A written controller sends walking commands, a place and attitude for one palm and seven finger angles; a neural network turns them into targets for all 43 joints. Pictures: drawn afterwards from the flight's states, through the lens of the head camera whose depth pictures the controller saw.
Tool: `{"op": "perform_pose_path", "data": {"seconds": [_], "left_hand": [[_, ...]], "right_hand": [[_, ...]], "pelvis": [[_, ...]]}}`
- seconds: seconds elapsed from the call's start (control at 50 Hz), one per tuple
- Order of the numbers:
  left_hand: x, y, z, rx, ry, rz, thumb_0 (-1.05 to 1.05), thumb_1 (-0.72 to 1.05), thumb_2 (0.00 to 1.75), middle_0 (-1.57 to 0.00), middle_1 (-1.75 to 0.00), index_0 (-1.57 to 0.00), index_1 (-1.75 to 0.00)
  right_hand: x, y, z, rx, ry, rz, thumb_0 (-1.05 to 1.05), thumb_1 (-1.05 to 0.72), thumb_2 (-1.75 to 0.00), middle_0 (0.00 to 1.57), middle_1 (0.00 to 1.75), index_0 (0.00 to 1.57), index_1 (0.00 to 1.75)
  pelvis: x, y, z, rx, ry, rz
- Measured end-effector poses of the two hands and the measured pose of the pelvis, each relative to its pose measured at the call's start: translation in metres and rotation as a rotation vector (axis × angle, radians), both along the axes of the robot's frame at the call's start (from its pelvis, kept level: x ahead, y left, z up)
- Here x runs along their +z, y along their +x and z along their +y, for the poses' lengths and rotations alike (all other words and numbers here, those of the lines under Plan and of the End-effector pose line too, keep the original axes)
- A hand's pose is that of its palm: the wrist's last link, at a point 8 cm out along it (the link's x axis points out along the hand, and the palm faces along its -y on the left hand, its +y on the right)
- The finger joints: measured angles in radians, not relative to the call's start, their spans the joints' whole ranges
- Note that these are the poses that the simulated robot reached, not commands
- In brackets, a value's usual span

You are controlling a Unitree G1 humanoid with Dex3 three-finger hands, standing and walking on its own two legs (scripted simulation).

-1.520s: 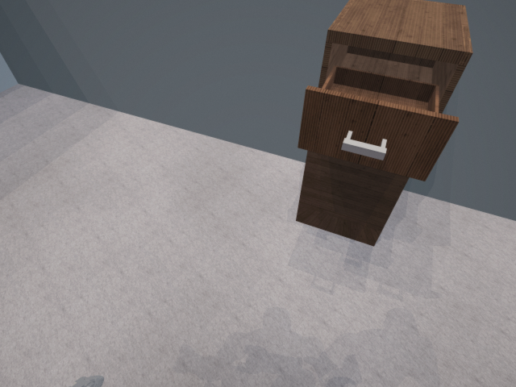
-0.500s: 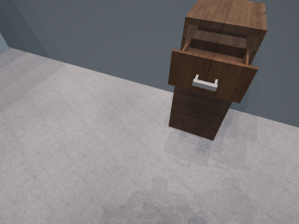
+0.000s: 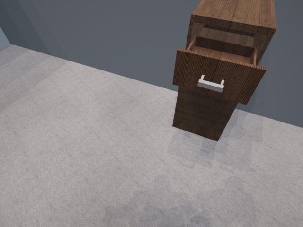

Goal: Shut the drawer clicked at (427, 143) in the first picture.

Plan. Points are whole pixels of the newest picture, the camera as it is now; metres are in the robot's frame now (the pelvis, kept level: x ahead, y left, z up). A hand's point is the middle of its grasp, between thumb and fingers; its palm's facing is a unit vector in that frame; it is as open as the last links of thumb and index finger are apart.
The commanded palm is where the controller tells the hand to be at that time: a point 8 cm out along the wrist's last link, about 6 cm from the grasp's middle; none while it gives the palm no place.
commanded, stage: turn to face it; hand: left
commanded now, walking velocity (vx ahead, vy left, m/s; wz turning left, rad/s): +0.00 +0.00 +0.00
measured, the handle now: (211, 82) +0.66 -0.21 +0.00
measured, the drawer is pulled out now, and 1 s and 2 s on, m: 0.30 0.30 0.30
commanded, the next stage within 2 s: take the last steps up to it in 0.78 s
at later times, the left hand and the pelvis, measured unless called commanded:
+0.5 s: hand out of the picture +0.06 +0.18 -0.18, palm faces -0.14 -0.96 -0.24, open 7.4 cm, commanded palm none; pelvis -0.02 -0.01 -0.02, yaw -8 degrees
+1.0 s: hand out of the picture +0.07 +0.22 -0.18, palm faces -0.27 -0.94 -0.21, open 7.4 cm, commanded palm none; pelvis -0.05 +0.04 +0.00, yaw -19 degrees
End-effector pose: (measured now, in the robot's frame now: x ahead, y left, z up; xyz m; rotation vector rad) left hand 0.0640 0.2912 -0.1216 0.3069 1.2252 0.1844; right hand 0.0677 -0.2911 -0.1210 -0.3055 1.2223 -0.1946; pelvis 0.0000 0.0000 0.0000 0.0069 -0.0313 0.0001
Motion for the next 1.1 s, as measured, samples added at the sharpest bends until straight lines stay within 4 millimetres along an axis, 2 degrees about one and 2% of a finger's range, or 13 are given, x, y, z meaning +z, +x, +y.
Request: {"op": "perform_pose_path", "data": {"seconds": [0.16, 0.26, 0.4, 0.54, 0.62, 0.7, 0.78, 0.92, 1.02, 1.1], "left_hand": [[0.0, 0.005, -0.001, -0.003, 0.003, -0.002, 0.01, 0.9, 0.9, -0.2, -0.3, -0.2, -0.3], [-0.009, 0.004, -0.014, -0.027, -0.015, 0.027, 0.01, 0.9, 0.9, -0.2, -0.3, -0.2, -0.3], [-0.025, 0.001, -0.043, -0.082, -0.07, 0.056, 0.01, 0.9, 0.9, -0.2, -0.3, -0.2, -0.3], [-0.031, -0.005, -0.065, -0.107, -0.091, 0.042, 0.01, 0.9, 0.9, -0.2, -0.3, -0.2, -0.3], [-0.028, -0.012, -0.064, -0.104, -0.102, 0.045, 0.01, 0.9, 0.9, -0.2, -0.3, -0.2, -0.3], [-0.031, -0.014, -0.051, -0.126, -0.11, 0.055, 0.01, 0.9, 0.9, -0.2, -0.3, -0.2, -0.3], [-0.041, -0.006, -0.032, -0.148, -0.123, 0.047, 0.01, 0.9, 0.9, -0.2, -0.3, -0.2, -0.3], [-0.029, 0.013, -0.017, -0.196, -0.12, 0.013, 0.01, 0.91, 0.9, -0.2, -0.3, -0.2, -0.3], [-0.025, 0.017, -0.026, -0.26, -0.117, 0.055, 0.01, 0.91, 0.9, -0.19, -0.3, -0.19, -0.3], [-0.021, 0.03, -0.05, -0.334, -0.125, 0.08, 0.01, 0.91, 0.9, -0.19, -0.3, -0.19, -0.3]], "right_hand": [[0.0, 0.006, 0.0, -0.011, -0.002, -0.025, 0.0, -0.91, -0.9, 0.2, 0.3, 0.21, 0.3], [-0.007, -0.003, 0.01, -0.061, 0.022, -0.047, 0.0, -0.91, -0.9, 0.2, 0.3, 0.21, 0.3], [-0.025, -0.042, 0.025, -0.146, 0.078, -0.01, 0.0, -0.91, -0.9, 0.2, 0.3, 0.21, 0.3], [-0.042, -0.079, 0.024, -0.215, 0.102, 0.05, 0.0, -0.91, -0.9, 0.2, 0.3, 0.21, 0.3], [-0.033, -0.086, 0.028, -0.231, 0.084, 0.046, 0.0, -0.91, -0.9, 0.2, 0.3, 0.21, 0.3], [-0.021, -0.09, 0.038, -0.26, 0.06, -0.008, 0.0, -0.91, -0.9, 0.2, 0.3, 0.2, 0.3], [-0.014, -0.102, 0.055, -0.292, 0.029, -0.057, 0.0, -0.91, -0.9, 0.2, 0.3, 0.2, 0.3], [-0.004, -0.137, 0.086, -0.341, 0.049, -0.017, 0.0, -0.91, -0.9, 0.2, 0.3, 0.21, 0.3], [-0.008, -0.162, 0.095, -0.41, 0.082, -0.009, 0.0, -0.91, -0.9, 0.2, 0.3, 0.21, 0.3], [-0.014, -0.194, 0.095, -0.489, 0.108, 0.036, 0.0, -0.9, -0.9, 0.2, 0.3, 0.21, 0.3]], "pelvis": [[-0.001, 0.001, -0.001, -0.022, 0.0, 0.0], [-0.006, -0.002, -0.001, -0.067, 0.004, 0.002], [-0.015, -0.013, -0.005, -0.12, 0.016, 0.007], [-0.023, -0.025, -0.009, -0.136, 0.012, 0.016], [-0.017, -0.033, -0.001, -0.163, 0.011, 0.025], [-0.015, -0.038, 0.012, -0.198, 0.013, 0.037], [-0.019, -0.043, 0.029, -0.227, 0.01, 0.031], [-0.007, -0.046, 0.038, -0.29, -0.015, 0.026], [-0.004, -0.045, 0.034, -0.345, -0.008, 0.035], [-0.004, -0.044, 0.022, -0.383, -0.005, 0.044]]}}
